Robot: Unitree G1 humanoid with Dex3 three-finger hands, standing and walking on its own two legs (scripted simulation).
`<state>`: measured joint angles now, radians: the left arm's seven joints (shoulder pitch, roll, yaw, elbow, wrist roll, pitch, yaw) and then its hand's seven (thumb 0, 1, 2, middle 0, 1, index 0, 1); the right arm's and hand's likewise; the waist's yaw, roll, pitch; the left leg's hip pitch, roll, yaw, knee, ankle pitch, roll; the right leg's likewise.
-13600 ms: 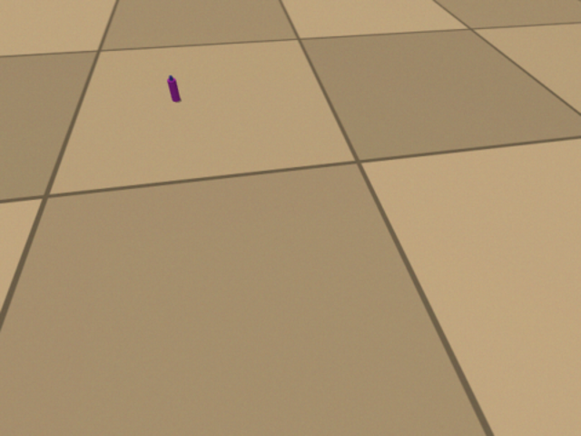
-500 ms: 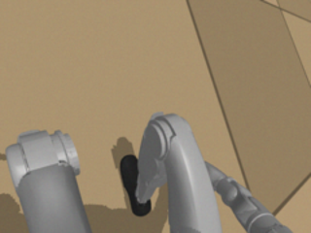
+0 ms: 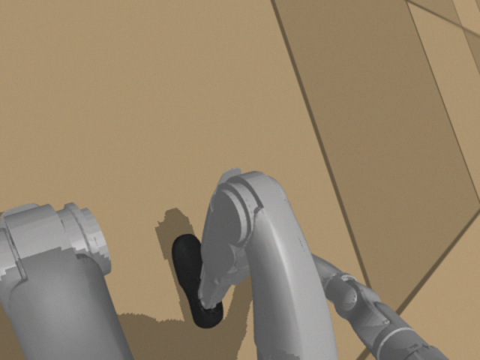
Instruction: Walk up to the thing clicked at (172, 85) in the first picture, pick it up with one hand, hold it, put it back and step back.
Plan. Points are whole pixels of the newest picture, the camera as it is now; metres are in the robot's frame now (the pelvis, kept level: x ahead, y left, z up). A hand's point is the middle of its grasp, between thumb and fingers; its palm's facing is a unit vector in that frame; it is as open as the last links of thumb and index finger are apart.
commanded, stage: close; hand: left
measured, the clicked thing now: out of the picture +0.43 +0.31 -0.19
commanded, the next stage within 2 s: settle in 0.56 s
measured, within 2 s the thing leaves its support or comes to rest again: leaves its support in 0.96 s
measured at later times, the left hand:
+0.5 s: hand out of the picture +0.41 +0.30 -0.17, palm faces +0.42 -0.91 -0.01, open 7.8 cm
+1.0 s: hand out of the picture +0.42 +0.30 -0.16, palm faces +0.41 -0.91 +0.01, open 7.6 cm
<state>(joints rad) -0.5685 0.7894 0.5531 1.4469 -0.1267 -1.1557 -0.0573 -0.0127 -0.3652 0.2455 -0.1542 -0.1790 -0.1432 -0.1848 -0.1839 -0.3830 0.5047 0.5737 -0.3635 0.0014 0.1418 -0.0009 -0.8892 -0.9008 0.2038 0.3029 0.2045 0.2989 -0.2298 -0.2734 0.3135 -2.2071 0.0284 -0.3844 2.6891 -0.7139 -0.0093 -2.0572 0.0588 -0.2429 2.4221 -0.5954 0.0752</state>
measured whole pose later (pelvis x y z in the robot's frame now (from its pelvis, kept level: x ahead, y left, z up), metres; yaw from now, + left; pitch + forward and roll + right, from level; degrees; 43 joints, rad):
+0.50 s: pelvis +0.00 +0.00 +0.00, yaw -1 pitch +11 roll -18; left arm -0.61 0.83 0.53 1.47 -0.10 -1.14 0.01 -0.01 0.29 0.68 -0.64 -0.69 -0.66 -0.70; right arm -0.19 -0.38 0.53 0.56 -0.37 0.02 0.14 0.00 -0.86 -0.90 0.20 0.30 0.20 0.30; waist -0.24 -0.28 0.32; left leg -2.21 0.03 -0.40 2.68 -0.72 -0.01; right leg -2.06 0.07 -0.25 2.41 -0.59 0.08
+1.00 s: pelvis +0.00 +0.00 +0.01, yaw -1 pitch +12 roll -18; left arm -0.61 0.80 0.53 1.36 -0.08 -1.08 0.00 -0.04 -0.18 1.16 -0.82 -1.22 -0.87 -1.27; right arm -0.17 -0.37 0.50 0.56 -0.36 0.04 0.14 0.00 -0.89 -0.90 0.20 0.30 0.20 0.30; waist -0.23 -0.27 0.31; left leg -2.21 0.03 -0.39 2.67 -0.72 -0.01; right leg -2.05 0.06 -0.25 2.39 -0.60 0.07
